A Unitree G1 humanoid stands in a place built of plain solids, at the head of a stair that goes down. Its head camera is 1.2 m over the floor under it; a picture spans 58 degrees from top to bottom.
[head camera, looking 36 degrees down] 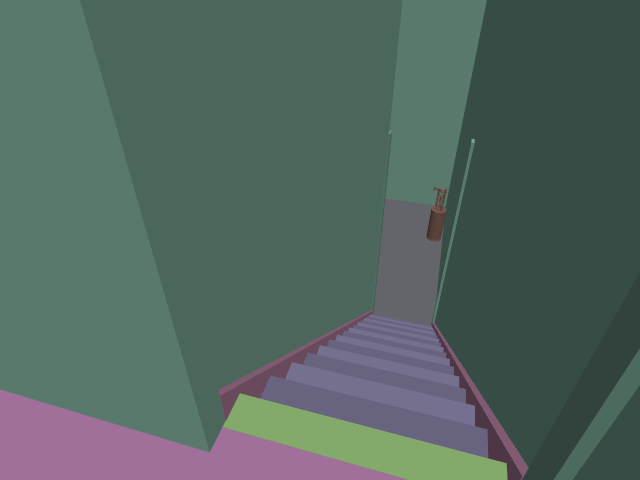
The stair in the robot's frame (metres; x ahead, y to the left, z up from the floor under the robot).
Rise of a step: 0.20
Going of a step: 0.23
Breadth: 0.80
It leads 16 degrees to the right of straight ahead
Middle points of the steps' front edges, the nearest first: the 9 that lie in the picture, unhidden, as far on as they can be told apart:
0.71 -0.13 0.00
0.94 -0.19 -0.21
1.16 -0.26 -0.41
1.38 -0.32 -0.61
1.60 -0.38 -0.81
1.82 -0.45 -1.02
2.04 -0.51 -1.22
2.26 -0.57 -1.42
2.48 -0.64 -1.62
